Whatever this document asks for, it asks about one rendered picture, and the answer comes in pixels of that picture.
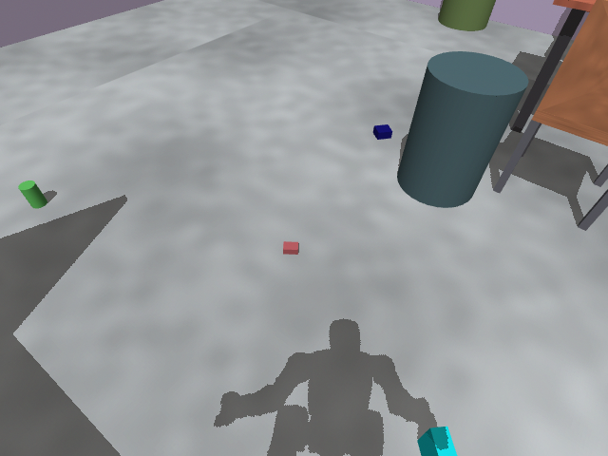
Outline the table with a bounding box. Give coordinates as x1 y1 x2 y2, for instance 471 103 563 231
511 0 597 133

